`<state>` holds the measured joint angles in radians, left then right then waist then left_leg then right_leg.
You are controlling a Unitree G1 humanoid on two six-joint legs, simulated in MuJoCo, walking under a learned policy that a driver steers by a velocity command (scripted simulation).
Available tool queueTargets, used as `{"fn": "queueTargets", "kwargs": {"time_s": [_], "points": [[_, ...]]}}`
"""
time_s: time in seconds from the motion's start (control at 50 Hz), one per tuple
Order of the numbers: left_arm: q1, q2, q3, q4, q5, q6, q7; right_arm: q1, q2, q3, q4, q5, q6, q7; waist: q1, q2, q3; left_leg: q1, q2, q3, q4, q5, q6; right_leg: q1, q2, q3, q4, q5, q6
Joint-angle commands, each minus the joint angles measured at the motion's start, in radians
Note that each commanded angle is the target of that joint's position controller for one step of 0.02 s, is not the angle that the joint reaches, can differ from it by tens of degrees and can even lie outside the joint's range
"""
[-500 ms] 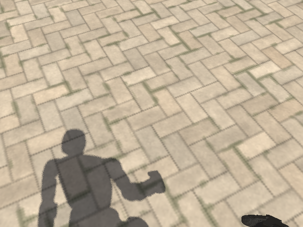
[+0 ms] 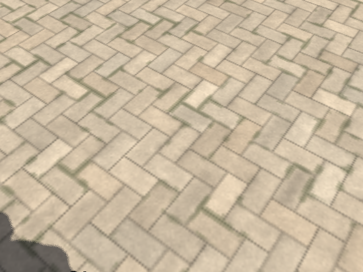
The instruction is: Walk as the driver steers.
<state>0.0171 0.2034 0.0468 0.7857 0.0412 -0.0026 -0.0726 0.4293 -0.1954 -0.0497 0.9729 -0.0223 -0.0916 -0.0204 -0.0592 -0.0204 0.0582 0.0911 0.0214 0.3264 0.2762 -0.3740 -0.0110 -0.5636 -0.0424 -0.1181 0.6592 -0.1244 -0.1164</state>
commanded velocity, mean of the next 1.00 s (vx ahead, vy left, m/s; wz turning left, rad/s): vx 0.28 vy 0.00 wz -0.07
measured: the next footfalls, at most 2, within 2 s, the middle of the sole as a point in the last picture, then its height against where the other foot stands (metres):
right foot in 0.06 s outside the picture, level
left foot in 0.58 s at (183, 261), level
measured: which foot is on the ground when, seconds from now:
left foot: down 0.00-0.08, up 0.10-0.56, down 0.58-1.00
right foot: up 0.00-0.04, down 0.06-0.58, up 0.60-1.00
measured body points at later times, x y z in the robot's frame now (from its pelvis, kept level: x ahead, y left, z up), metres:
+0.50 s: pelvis +0.25 -0.04 +0.01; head +0.29 -0.07 +0.46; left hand +0.30 +0.23 -0.12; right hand +0.38 -0.31 -0.11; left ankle +0.45 +0.05 -0.69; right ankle +0.14 -0.07 -0.73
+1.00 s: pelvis +0.36 -0.05 +0.01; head +0.40 -0.04 +0.45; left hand +0.50 +0.21 -0.12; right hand +0.43 -0.34 -0.11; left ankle +0.45 +0.00 -0.73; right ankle +0.38 -0.22 -0.69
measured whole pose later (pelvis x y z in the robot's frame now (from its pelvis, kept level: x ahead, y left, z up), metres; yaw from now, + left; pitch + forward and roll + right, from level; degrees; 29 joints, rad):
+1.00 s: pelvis +0.36 -0.05 +0.01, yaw +0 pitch +1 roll -1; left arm 0.16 0.26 0.03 0.79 0.02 0.04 0.03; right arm 0.27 -0.27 -0.08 0.80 -0.02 0.04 0.00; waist -0.05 -0.01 0.04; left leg -0.34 -0.14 -0.14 0.39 -0.06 0.09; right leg -0.46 0.01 0.09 0.86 -0.37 0.04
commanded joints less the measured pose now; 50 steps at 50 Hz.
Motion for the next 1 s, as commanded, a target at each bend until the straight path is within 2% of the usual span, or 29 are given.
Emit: {"fn": "queueTargets", "kwargs": {"time_s": [0.02, 0.04, 0.06, 0.08, 0.1, 0.12, 0.14, 0.16, 0.18, 0.22, 0.28, 0.34, 0.42, 0.48, 0.52, 0.56, 0.58, 0.6, 0.62, 0.64, 0.66, 0.68, 0.7, 0.72, 0.76, 0.82, 0.86, 0.9, 1.0], "points": [[0.066, 0.086, 0.028, -0.043, 0.004, -0.013, 0.011, 0.020, -0.203, -0.044, -0.035, 0.000, 0.015, -0.010, 0.080, 0.133, -0.048, 0.033, 0.271, -0.052, 0.208, 1.111, 0.119, 0.130, 0.101, -0.062, -0.047, -0.138, -0.060], [0.180, 0.106, 0.042, -0.010, 0.006, -0.021, 0.020, 0.012, -0.214, -0.046, -0.040, 0.003, 0.026, -0.008, 0.127, 0.120, -0.118, -0.003, 0.266, -0.043, 0.389, 1.083, 0.111, 0.271, 0.137, -0.057, -0.105, -0.134, -0.085], [0.339, 0.159, 0.066, 0.039, 0.017, -0.030, 0.035, -0.004, -0.209, -0.044, -0.060, 0.005, 0.031, -0.004, 0.201, 0.058, -0.209, -0.170, 0.244, -0.034, 0.650, 0.863, 0.077, 0.517, 0.098, 0.041, -0.177, -0.131, -0.124], [0.358, 0.273, 0.093, 0.033, 0.021, -0.033, 0.048, 0.020, -0.090, -0.019, -0.126, 0.015, 0.027, 0.010, 0.151, -0.147, -0.292, -0.579, 0.123, -0.049, 0.985, 0.067, 0.025, 0.820, -0.208, 0.493, -0.209, -0.198, -0.226], [0.382, 0.318, 0.102, 0.009, -0.010, -0.018, 0.053, -0.069, -0.151, -0.033, -0.186, 0.012, 0.016, 0.021, 0.171, -0.127, -0.348, -0.787, -0.027, -0.255, 1.178, -0.179, -0.005, 0.880, -0.322, 0.893, -0.370, -0.147, -0.317], [0.354, 0.286, 0.094, 0.025, -0.019, -0.010, 0.061, -0.174, -0.158, -0.033, -0.211, 0.011, 0.006, 0.026, 0.165, -0.020, -0.203, -0.886, 0.044, -0.333, 1.156, -0.064, 0.007, 0.805, -0.287, 0.707, -0.384, -0.061, -0.279], [0.310, 0.235, 0.081, 0.030, -0.029, -0.015, 0.066, -0.171, -0.143, -0.024, -0.209, 0.016, -0.006, 0.026, 0.127, 0.008, -0.112, -0.850, 0.078, -0.334, 1.065, 0.022, 0.013, 0.668, -0.251, 0.589, -0.393, 0.056, -0.242], [0.258, 0.197, 0.070, 0.023, -0.030, -0.023, 0.069, -0.151, -0.141, -0.026, -0.191, 0.008, -0.005, 0.024, 0.080, 0.048, -0.067, -0.780, 0.105, -0.341, 0.977, 0.053, 0.012, 0.564, -0.190, 0.496, -0.404, 0.166, -0.197], [0.231, 0.172, 0.061, 0.020, -0.039, -0.031, 0.073, -0.130, -0.140, -0.026, -0.188, -0.013, 0.012, 0.024, 0.045, 0.039, -0.060, -0.715, 0.115, -0.347, 0.930, 0.057, 0.001, 0.494, -0.144, 0.435, -0.412, 0.245, -0.179], [0.238, 0.162, 0.052, 0.017, -0.045, -0.053, 0.070, -0.107, -0.129, -0.025, -0.186, -0.029, 0.047, 0.031, 0.023, 0.024, -0.085, -0.660, 0.112, -0.342, 0.881, 0.060, -0.018, 0.451, -0.106, 0.389, -0.421, 0.333, -0.174], [0.304, 0.196, 0.059, 0.029, -0.044, -0.065, 0.066, -0.188, -0.118, -0.021, -0.220, -0.028, 0.067, 0.038, 0.041, 0.007, -0.060, -0.712, 0.103, -0.325, 0.786, 0.142, -0.040, 0.426, -0.075, 0.374, -0.449, 0.305, -0.160], [0.381, 0.199, 0.057, 0.040, -0.043, -0.063, 0.066, -0.320, -0.130, -0.020, -0.267, -0.024, 0.071, 0.038, 0.088, -0.020, -0.024, -0.807, 0.093, -0.327, 0.664, 0.242, -0.050, 0.472, -0.071, 0.406, -0.464, 0.270, -0.135], [0.434, 0.166, 0.037, 0.066, -0.042, -0.066, 0.078, -0.366, -0.099, 0.001, -0.275, -0.015, 0.059, 0.044, 0.109, -0.036, -0.034, -0.742, 0.049, -0.277, 0.486, 0.354, -0.016, 0.544, -0.048, 0.281, -0.388, 0.698, -0.047], [0.453, 0.153, 0.022, 0.083, -0.028, -0.065, 0.087, -0.402, -0.093, 0.013, -0.276, -0.003, 0.049, 0.044, 0.132, -0.061, -0.037, -0.648, 0.004, -0.242, 0.368, 0.395, 0.025, 0.571, -0.047, 0.240, -0.364, 0.751, -0.008], [0.430, 0.162, 0.019, 0.086, -0.018, -0.067, 0.095, -0.350, -0.117, 0.009, -0.255, -0.004, 0.040, 0.040, 0.104, -0.077, -0.048, -0.566, -0.029, -0.246, 0.314, 0.343, 0.063, 0.601, -0.071, 0.239, -0.305, 0.836, 0.005], [0.381, 0.190, 0.025, 0.084, -0.014, -0.070, 0.106, -0.173, -0.157, -0.005, -0.191, -0.005, 0.024, 0.030, 0.021, -0.076, -0.095, -0.419, -0.065, -0.264, 0.230, 0.318, 0.103, 0.633, -0.084, 0.229, -0.139, 0.937, 0.022], [0.341, 0.206, 0.029, 0.075, -0.024, -0.070, 0.106, -0.064, -0.164, -0.009, -0.156, -0.008, 0.009, 0.024, -0.044, -0.039, -0.130, -0.285, -0.045, -0.284, 0.113, 0.477, 0.121, 0.596, -0.048, 0.194, 0.028, 0.830, 0.032], [0.333, 0.191, 0.023, 0.033, -0.033, -0.077, 0.109, 0.033, -0.236, -0.024, -0.142, -0.015, 0.003, 0.017, -0.065, 0.067, -0.237, -0.065, 0.142, -0.485, 0.195, 0.943, 0.177, 0.431, 0.035, 0.149, 0.317, 0.412, 0.049], [0.525, 0.098, 0.011, 0.042, -0.061, -0.066, 0.105, -0.028, -0.299, -0.038, -0.160, -0.003, 0.014, 0.026, 0.066, 0.278, -0.364, 0.159, 0.405, -0.819, 0.247, 1.448, 0.396, 0.149, 0.198, 0.118, 0.637, -0.485, 0.104], [0.499, 0.160, 0.013, 0.065, -0.015, -0.049, 0.104, -0.068, -0.253, -0.037, -0.180, 0.043, 0.029, 0.038, 0.059, 0.118, -0.379, 0.076, 0.361, -0.855, 0.162, 1.278, 0.401, 0.125, 0.145, 0.195, 0.677, -0.416, 0.096], [0.407, 0.170, 0.018, 0.048, -0.005, -0.040, 0.100, -0.149, -0.213, -0.031, -0.202, 0.043, 0.040, 0.038, 0.063, 0.071, -0.238, -0.053, 0.307, -0.763, 0.119, 1.044, 0.379, 0.073, 0.115, 0.197, 0.690, -0.364, 0.103], [0.356, 0.167, 0.017, 0.036, 0.002, -0.034, 0.096, -0.201, -0.169, -0.019, -0.214, 0.035, 0.052, 0.036, 0.075, 0.025, -0.154, -0.162, 0.252, -0.703, 0.068, 0.873, 0.340, 0.057, 0.083, 0.192, 0.638, -0.330, 0.107], [0.320, 0.163, 0.017, 0.022, 0.002, -0.020, 0.091, -0.205, -0.159, -0.016, -0.212, 0.032, 0.060, 0.031, 0.080, 0.032, -0.106, -0.239, 0.209, -0.659, 0.034, 0.787, 0.310, 0.061, 0.061, 0.188, 0.592, -0.312, 0.115], [0.330, 0.150, 0.013, 0.016, 0.002, -0.001, 0.089, -0.195, -0.163, -0.018, -0.202, 0.029, 0.068, 0.027, 0.094, 0.058, -0.096, -0.306, 0.174, -0.630, 0.009, 0.704, 0.285, 0.104, 0.053, 0.180, 0.542, -0.294, 0.124], [0.337, 0.129, 0.008, 0.012, -0.004, 0.021, 0.090, -0.180, -0.188, -0.029, -0.200, 0.017, 0.075, 0.028, 0.098, 0.080, -0.120, -0.357, 0.136, -0.610, -0.002, 0.615, 0.265, 0.143, 0.064, 0.162, 0.493, -0.278, 0.138], [0.288, 0.127, 0.007, -0.006, -0.006, 0.035, 0.097, -0.174, -0.217, -0.043, -0.209, 0.011, 0.088, 0.027, 0.082, 0.104, -0.127, -0.379, 0.108, -0.633, -0.027, 0.374, 0.245, 0.114, 0.058, 0.161, 0.398, -0.259, 0.153], [0.237, 0.136, 0.009, -0.022, -0.006, 0.041, 0.101, -0.164, -0.223, -0.050, -0.216, 0.009, 0.100, 0.025, 0.059, 0.127, -0.117, -0.373, 0.096, -0.679, -0.051, 0.163, 0.227, 0.083, 0.054, 0.168, 0.341, -0.242, 0.160], [0.197, 0.141, 0.010, -0.036, -0.011, 0.044, 0.104, -0.155, -0.230, -0.057, -0.222, 0.008, 0.111, 0.022, 0.041, 0.142, -0.106, -0.359, 0.096, -0.730, -0.068, 0.031, 0.215, 0.060, 0.054, 0.177, 0.293, -0.236, 0.165], [0.157, 0.138, 0.004, -0.058, -0.026, 0.029, 0.112, -0.145, -0.238, -0.069, -0.233, 0.000, 0.126, 0.022, 0.018, 0.147, -0.103, -0.324, 0.095, -0.810, -0.046, 0.013, 0.206, 0.089, 0.076, 0.191, 0.170, -0.266, 0.151]]}}
Velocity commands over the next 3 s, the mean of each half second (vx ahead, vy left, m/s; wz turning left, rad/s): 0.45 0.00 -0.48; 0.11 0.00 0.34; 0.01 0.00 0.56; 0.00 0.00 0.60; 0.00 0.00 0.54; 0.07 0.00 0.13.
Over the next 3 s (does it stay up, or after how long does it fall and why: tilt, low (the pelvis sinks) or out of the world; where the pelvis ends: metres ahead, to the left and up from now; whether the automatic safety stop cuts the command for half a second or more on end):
stays up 0.36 -0.07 0.01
